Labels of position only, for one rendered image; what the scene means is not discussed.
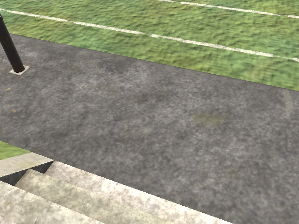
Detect stairs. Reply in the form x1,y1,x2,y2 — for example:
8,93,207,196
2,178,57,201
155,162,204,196
0,161,234,224

